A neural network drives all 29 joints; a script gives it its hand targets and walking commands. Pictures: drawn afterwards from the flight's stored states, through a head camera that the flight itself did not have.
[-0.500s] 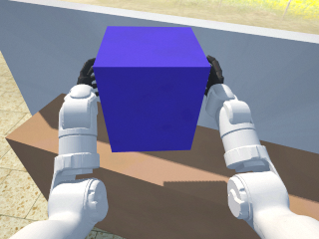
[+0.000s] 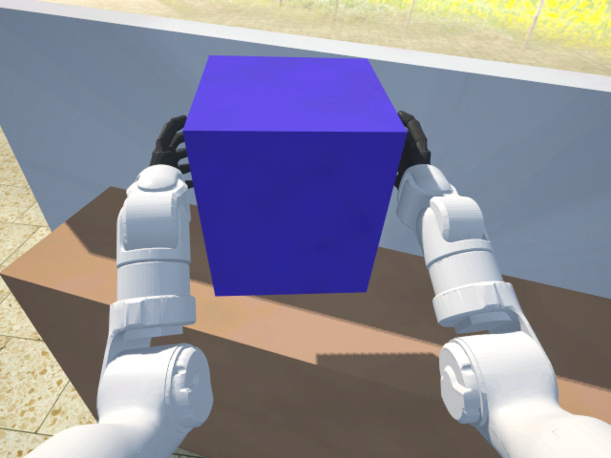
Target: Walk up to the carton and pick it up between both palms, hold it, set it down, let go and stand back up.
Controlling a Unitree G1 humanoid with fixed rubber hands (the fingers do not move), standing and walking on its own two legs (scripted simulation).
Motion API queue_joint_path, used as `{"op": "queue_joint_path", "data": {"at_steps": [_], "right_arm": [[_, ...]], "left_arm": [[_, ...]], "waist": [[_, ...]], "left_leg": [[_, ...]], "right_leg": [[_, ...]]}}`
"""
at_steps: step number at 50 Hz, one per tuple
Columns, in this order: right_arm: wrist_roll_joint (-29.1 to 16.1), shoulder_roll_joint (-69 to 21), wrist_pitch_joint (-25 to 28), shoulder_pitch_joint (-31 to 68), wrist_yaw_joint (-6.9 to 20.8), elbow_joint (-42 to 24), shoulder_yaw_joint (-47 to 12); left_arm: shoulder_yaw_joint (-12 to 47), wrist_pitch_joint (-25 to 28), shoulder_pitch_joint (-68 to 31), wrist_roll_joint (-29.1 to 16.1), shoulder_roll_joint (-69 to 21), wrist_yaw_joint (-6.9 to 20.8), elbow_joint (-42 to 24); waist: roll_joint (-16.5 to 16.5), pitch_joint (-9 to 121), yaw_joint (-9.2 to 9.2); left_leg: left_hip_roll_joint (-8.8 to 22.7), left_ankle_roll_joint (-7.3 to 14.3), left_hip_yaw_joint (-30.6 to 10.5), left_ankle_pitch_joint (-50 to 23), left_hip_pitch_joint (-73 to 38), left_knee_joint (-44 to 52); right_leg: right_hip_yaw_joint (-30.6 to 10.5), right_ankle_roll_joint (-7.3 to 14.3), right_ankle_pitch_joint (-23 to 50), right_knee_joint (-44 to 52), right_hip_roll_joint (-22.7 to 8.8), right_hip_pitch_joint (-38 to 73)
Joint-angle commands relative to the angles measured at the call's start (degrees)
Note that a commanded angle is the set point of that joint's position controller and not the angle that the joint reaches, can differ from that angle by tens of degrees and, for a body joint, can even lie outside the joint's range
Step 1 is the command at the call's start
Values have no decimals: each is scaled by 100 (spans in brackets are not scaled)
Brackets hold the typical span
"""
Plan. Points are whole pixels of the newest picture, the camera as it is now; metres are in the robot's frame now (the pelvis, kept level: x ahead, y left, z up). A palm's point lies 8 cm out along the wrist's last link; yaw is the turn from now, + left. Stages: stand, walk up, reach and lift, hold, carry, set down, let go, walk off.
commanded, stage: hold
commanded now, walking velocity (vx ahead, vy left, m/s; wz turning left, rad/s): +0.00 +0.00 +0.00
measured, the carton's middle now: (290, 178) +0.40 -0.01 +0.21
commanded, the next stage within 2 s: none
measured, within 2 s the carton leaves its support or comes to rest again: neither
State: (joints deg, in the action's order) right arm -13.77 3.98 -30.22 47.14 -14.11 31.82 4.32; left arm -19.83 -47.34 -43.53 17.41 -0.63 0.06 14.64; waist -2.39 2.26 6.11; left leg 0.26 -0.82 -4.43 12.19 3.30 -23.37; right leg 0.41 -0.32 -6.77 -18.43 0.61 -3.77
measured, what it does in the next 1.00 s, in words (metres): stands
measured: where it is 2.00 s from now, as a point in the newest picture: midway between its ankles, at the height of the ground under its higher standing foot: outside the picture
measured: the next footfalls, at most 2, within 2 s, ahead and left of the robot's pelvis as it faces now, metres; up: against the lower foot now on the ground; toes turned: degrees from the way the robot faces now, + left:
none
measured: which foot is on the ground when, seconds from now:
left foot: down 0.00-1.00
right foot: down 0.00-1.00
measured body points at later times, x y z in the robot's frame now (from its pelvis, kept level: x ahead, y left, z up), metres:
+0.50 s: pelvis +0.00 +0.00 +0.00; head -0.07 +0.03 +0.44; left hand +0.38 +0.14 +0.22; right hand +0.37 -0.16 +0.23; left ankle +0.02 +0.13 -0.74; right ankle +0.05 -0.12 -0.74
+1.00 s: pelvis +0.00 -0.01 +0.00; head -0.07 +0.02 +0.44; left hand +0.38 +0.14 +0.22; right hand +0.36 -0.16 +0.23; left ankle +0.02 +0.13 -0.74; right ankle +0.05 -0.12 -0.74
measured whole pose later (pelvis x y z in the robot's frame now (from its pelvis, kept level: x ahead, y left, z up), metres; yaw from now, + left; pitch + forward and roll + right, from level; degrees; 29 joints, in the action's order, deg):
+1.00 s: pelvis +0.00 -0.01 +0.00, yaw +2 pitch -7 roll -1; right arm -14.0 2.2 -29.9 42.6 -15.6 26.8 3.8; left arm -18.1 -46.4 -39.8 14.3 0.5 -0.1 12.5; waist -2.0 3.2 7.7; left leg 0.2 -1.2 -5.8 11.5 4.3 -23.0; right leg 1.8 0.0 -6.6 -17.9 0.6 -4.0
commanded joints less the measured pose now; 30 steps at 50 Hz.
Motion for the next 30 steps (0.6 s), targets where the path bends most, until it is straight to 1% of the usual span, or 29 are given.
{"op": "queue_joint_path", "data": {"at_steps": [1,2,3,4,5,6,7,8,9,10,11,12,13,14,15,16,17,18,19,21,22,23,24,25,26,27,28,29,30], "right_arm": [[-673,-3694,560,5203,754,-1876,-1900],[-673,-3691,527,4971,704,-1795,-1835],[-640,-3717,566,5091,686,-1981,-1987],[-593,-3819,538,4862,663,-1836,-1926],[-667,-3927,577,4727,628,-2104,-2048],[-761,-3910,557,4722,601,-2256,-2219],[-715,-3839,443,4484,544,-2126,-2213],[-822,-3940,430,4552,501,-2483,-2395],[-929,-4003,444,4607,475,-2747,-2593],[-894,-3846,358,4363,398,-2774,-2508],[-929,-3806,302,4387,394,-2759,-2588],[-869,-3751,291,4232,390,-2721,-2466],[-1007,-3833,322,4403,416,-2929,-2723],[-966,-3730,294,4342,468,-2691,-2595],[-874,-3622,262,4391,443,-2644,-2439],[-921,-3776,337,4598,511,-2715,-2531],[-798,-3702,289,4524,496,-2622,-2368],[-739,-3687,294,4623,562,-2411,-2376],[-783,-3686,294,4631,613,-2498,-2405],[-614,-3748,341,4809,670,-2177,-2209],[-683,-3768,386,5004,725,-2085,-2231],[-612,-3648,347,4925,748,-1803,-2096],[-604,-3649,361,4940,764,-1738,-2009],[-678,-3807,441,5114,791,-1885,-2110],[-706,-3844,467,5145,792,-1871,-2167],[-626,-3759,502,5158,764,-1901,-2121],[-649,-3873,497,5072,760,-1784,-2183],[-650,-3798,478,4958,716,-1697,-2149],[-733,-3748,438,4801,718,-1644,-2125]], "left_arm": [[3010,636,-4857,-1246,-3592,819,-755],[3105,689,-4926,-1321,-3666,795,-770],[3116,729,-4986,-1366,-3689,802,-783],[3239,824,-5223,-1510,-3694,788,-984],[3381,849,-5021,-1564,-3765,775,-1157],[3376,837,-4970,-1580,-3659,742,-1468],[3381,824,-4813,-1543,-3586,761,-1324],[3315,816,-4839,-1513,-3436,763,-1600],[3392,787,-4635,-1563,-3473,745,-1509],[3468,759,-4531,-1575,-3418,791,-1565],[3482,748,-4595,-1572,-3429,783,-1754],[3642,716,-4535,-1548,-3477,793,-1903],[3571,728,-4700,-1553,-3445,774,-2013],[3507,658,-4548,-1418,-3452,739,-2026],[3502,592,-4586,-1404,-3436,791,-1663],[3469,614,-4628,-1340,-3474,761,-1809],[3519,644,-4863,-1427,-3447,751,-1627],[3408,613,-4850,-1299,-3370,743,-1619],[3293,595,-4713,-1220,-3403,732,-1599],[3320,625,-5087,-1268,-3461,763,-1297],[3109,627,-4949,-1155,-3404,714,-1170],[3089,612,-4969,-1179,-3415,746,-867],[3040,618,-5115,-1159,-3414,785,-843],[3122,647,-5211,-1214,-3495,748,-971],[3065,667,-5145,-1235,-3411,721,-1018],[3111,685,-5109,-1270,-3512,725,-746],[3030,716,-5147,-1248,-3447,730,-973],[3082,706,-5098,-1314,-3503,748,-826],[3019,729,-4953,-1276,-3570,720,-974]], "waist": [[603,2549,-55],[559,2522,224],[418,2744,131],[428,2796,345],[515,3075,329],[565,3230,188],[500,3030,405],[350,3291,328],[334,3448,256],[384,3196,432],[402,3199,372],[555,3023,492],[456,3146,234],[606,2834,133],[611,2530,362],[735,2696,50],[550,2523,302],[583,2413,132],[506,2352,6],[477,2139,179],[596,1952,-99],[499,1865,23],[592,1876,22],[620,2157,-83],[595,2293,-107],[534,2300,70],[526,2371,-73],[582,2440,68],[601,2579,56]], "left_leg": [[-255,-136,303,-852,375,649],[-283,-102,267,-910,332,628],[-296,-114,271,-912,270,544],[-277,-133,248,-942,227,579],[-325,-155,280,-1320,114,469],[-353,-171,310,-1716,24,401],[-383,-195,264,-1531,40,339],[-410,-152,298,-1689,1,306],[-436,-179,264,-1779,64,234],[-434,-209,257,-1785,8,231],[-408,-202,200,-1738,46,266],[-424,-231,237,-1764,15,249],[-406,-212,227,-1797,-19,262],[-365,-247,230,-1828,40,305],[-352,-236,213,-1409,81,344],[-344,-246,237,-1494,138,330],[-330,-236,204,-1218,248,378],[-309,-167,213,-1005,262,503],[-313,-142,246,-869,373,531],[-255,-82,215,-435,479,706],[-285,-94,238,-531,605,697],[-274,-50,269,-233,635,733],[-226,10,248,-147,696,828],[-256,-82,259,-409,615,778],[-296,-81,321,-603,526,712],[-242,-103,247,-614,452,683],[-255,-92,306,-957,386,611],[-289,-135,304,-1073,281,567],[-266,-127,237,-1073,161,600]], "right_leg": [[271,-188,668,132,364,1452],[290,-186,847,124,367,1520],[272,-226,816,135,336,1486],[273,-238,923,156,337,1476],[264,-253,1395,101,322,1638],[257,-285,1657,45,342,1743],[242,-311,1685,56,315,1805],[201,-369,1970,-6,296,2101],[186,-365,2273,-97,321,2182],[197,-392,2315,-44,290,2004],[204,-356,2182,-54,288,2030],[239,-389,2219,-76,281,1974],[264,-412,1930,-91,327,1967],[294,-351,1690,-57,365,1770],[261,-317,1300,63,328,1620],[292,-278,1279,-13,351,1598],[274,-269,1109,66,335,1484],[292,-270,851,27,328,1346],[272,-256,647,45,323,1431],[324,-206,337,50,330,1295],[281,-186,315,74,310,1202],[286,-211,149,109,301,1120],[289,-195,120,88,321,1194],[297,-190,314,40,334,1260],[251,-178,456,100,295,1376],[274,-170,453,122,294,1350],[266,-232,786,78,274,1420],[292,-187,845,134,334,1438],[310,-179,756,110,345,1413]]}}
